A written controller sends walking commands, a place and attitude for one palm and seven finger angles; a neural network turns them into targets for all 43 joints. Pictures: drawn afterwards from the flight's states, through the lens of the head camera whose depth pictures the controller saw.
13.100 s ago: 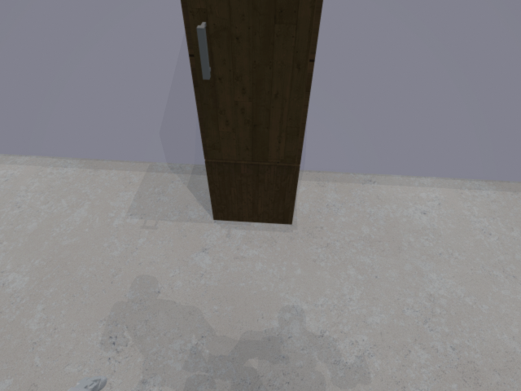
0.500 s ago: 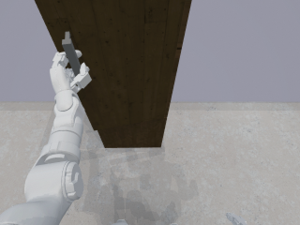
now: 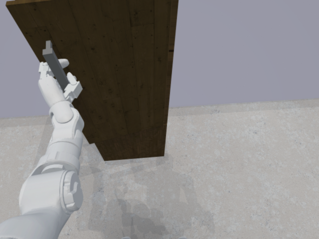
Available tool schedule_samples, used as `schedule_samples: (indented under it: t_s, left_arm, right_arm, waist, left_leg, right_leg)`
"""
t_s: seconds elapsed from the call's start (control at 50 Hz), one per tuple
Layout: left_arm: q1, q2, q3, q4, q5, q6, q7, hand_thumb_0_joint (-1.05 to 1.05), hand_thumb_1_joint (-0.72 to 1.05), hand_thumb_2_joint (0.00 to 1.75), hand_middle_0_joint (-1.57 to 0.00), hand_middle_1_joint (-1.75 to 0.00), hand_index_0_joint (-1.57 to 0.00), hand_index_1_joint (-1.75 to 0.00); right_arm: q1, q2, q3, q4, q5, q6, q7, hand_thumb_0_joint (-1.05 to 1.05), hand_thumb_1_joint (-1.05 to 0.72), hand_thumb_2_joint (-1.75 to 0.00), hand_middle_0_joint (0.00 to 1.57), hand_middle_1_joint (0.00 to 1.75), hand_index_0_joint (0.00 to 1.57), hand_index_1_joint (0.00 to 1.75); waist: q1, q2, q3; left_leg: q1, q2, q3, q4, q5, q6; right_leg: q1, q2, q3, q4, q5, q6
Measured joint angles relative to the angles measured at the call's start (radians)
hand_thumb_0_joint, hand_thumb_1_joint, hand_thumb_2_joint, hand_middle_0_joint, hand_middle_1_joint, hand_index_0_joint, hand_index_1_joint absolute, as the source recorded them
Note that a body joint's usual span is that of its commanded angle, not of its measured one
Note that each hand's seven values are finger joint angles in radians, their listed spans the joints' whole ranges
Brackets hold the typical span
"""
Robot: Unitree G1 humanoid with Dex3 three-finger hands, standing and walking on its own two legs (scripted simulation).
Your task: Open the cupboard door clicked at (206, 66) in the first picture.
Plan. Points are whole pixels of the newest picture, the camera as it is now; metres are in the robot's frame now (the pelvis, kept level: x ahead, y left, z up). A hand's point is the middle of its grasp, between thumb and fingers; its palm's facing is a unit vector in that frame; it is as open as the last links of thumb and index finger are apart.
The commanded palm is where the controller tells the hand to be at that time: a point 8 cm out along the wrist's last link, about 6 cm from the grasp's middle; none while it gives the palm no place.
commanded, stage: pull the door open along its arc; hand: left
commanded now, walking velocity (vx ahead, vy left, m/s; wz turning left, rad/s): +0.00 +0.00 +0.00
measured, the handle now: (60, 71) +0.53 +0.23 +0.12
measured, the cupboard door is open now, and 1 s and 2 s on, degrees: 13 50 48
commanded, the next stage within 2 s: open thumb and fingers to let go in 0.58 s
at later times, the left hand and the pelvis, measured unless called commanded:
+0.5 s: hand (113, 129) +0.34 +0.08 +0.11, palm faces +0.33 -0.94 +0.06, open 6.1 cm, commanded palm +0.27 +0.12 +0.10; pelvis +0.03 +0.01 +0.01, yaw +1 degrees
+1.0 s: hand (124, 133) +0.33 +0.06 +0.11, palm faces +0.42 -0.91 -0.02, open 8.4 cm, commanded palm +0.28 +0.11 +0.10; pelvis +0.01 -0.03 +0.01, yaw +3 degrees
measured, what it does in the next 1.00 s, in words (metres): stands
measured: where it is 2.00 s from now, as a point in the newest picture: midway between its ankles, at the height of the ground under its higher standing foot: outside the picture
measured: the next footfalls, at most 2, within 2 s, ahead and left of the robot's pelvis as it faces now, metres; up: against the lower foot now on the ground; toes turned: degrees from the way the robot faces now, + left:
none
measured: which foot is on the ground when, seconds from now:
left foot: down 0.00-1.00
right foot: down 0.00-1.00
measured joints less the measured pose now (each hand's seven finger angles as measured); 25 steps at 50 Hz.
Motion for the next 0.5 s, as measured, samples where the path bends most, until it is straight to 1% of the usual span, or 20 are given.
schedule_samples:
  t_s: [0.06, 0.14, 0.22, 0.3, 0.36, 0.4, 0.46, 0.48, 0.5]
  left_arm:
    - [0.067, -0.03, -0.019, -0.073, -0.013, 0.003, -0.003, 0.0, 0.76, 0.82, -0.35, -1.35, -0.35, -1.33]
    - [0.186, -0.093, -0.069, -0.213, -0.032, 0.025, 0.003, 0.0, 0.76, 0.8, -0.35, -1.35, -0.35, -1.32]
    - [0.337, -0.166, -0.148, -0.396, -0.052, 0.065, 0.013, 0.01, 0.75, 0.78, -0.34, -1.35, -0.35, -1.31]
    - [0.494, -0.241, -0.251, -0.594, -0.058, 0.127, 0.032, 0.01, 0.73, 0.75, -0.34, -1.35, -0.34, -1.29]
    - [0.604, -0.296, -0.339, -0.739, -0.05, 0.183, 0.054, 0.02, 0.71, 0.74, -0.33, -1.35, -0.34, -1.29]
    - [0.671, -0.335, -0.402, -0.83, -0.036, 0.225, 0.075, 0.02, 0.71, 0.73, -0.32, -1.34, -0.34, -1.3]
    - [0.759, -0.387, -0.498, -0.946, 0.002, 0.287, 0.113, 0.02, 0.7, 0.73, -0.31, -1.33, -0.34, -1.31]
    - [0.785, -0.397, -0.533, -0.98, 0.017, 0.309, 0.129, 0.03, 0.7, 0.73, -0.3, -1.33, -0.34, -1.31]
    - [0.808, -0.389, -0.574, -1.011, 0.031, 0.331, 0.142, 0.03, 0.7, 0.72, -0.3, -1.33, -0.34, -1.31]
  right_arm:
    - [-0.008, -0.004, -0.007, -0.011, 0.004, 0.0, 0.005, 0.01, -0.9, -0.9, 0.2, 0.3, 0.2, 0.3]
    - [-0.032, -0.001, -0.014, -0.03, 0.011, -0.004, 0.013, 0.01, -0.9, -0.9, 0.2, 0.3, 0.2, 0.3]
    - [-0.075, 0.009, -0.014, -0.054, 0.018, -0.008, 0.023, 0.01, -0.9, -0.9, 0.2, 0.3, 0.2, 0.3]
    - [-0.132, 0.022, -0.01, -0.088, 0.026, -0.007, 0.027, 0.01, -0.9, -0.9, 0.2, 0.3, 0.2, 0.3]
    - [-0.182, 0.035, -0.004, -0.115, 0.028, -0.001, 0.027, 0.01, -0.9, -0.9, 0.2, 0.3, 0.2, 0.3]
    - [-0.215, 0.044, 0.001, -0.136, 0.027, 0.004, 0.027, 0.01, -0.9, -0.9, 0.2, 0.3, 0.2, 0.3]
    - [-0.263, 0.06, 0.009, -0.164, 0.024, 0.018, 0.028, 0.01, -0.9, -0.9, 0.2, 0.3, 0.2, 0.3]
    - [-0.277, 0.066, 0.012, -0.173, 0.023, 0.024, 0.029, 0.01, -0.9, -0.9, 0.2, 0.3, 0.2, 0.3]
    - [-0.291, 0.074, 0.015, -0.181, 0.022, 0.031, 0.031, 0.01, -0.9, -0.9, 0.2, 0.3, 0.2, 0.3]
  waist:
    - [0.013, 0.002, -0.006]
    - [0.038, 0.006, -0.017]
    - [0.067, 0.01, -0.024]
    - [0.097, 0.012, -0.022]
    - [0.117, 0.011, -0.014]
    - [0.128, 0.008, -0.007]
    - [0.14, 0.001, 0.004]
    - [0.142, -0.001, 0.007]
    - [0.142, -0.005, 0.009]
  left_leg:
    - [0.027, 0.0, 0.009, -0.016, -0.002, 0.002]
    - [0.073, -0.002, 0.018, -0.04, -0.006, 0.004]
    - [0.129, -0.008, 0.025, -0.063, -0.013, 0.007]
    - [0.188, -0.017, 0.027, -0.084, -0.017, 0.01]
    - [0.228, -0.025, 0.025, -0.097, -0.019, 0.011]
    - [0.25, -0.03, 0.022, -0.103, -0.02, 0.012]
    - [0.275, -0.036, 0.014, -0.107, -0.021, 0.011]
    - [0.281, -0.038, 0.012, -0.107, -0.022, 0.01]
    - [0.287, -0.039, 0.009, -0.107, -0.023, 0.009]
  right_leg:
    - [0.024, 0.001, 0.01, -0.015, 0.001, 0.002]
    - [0.067, 0.0, 0.02, -0.037, -0.001, 0.007]
    - [0.119, -0.004, 0.029, -0.056, -0.007, 0.012]
    - [0.177, -0.012, 0.033, -0.072, -0.015, 0.017]
    - [0.216, -0.018, 0.031, -0.08, -0.021, 0.02]
    - [0.238, -0.023, 0.028, -0.082, -0.025, 0.021]
    - [0.266, -0.028, 0.021, -0.084, -0.032, 0.021]
    - [0.272, -0.03, 0.018, -0.083, -0.034, 0.02]
    - [0.278, -0.03, 0.016, -0.082, -0.037, 0.019]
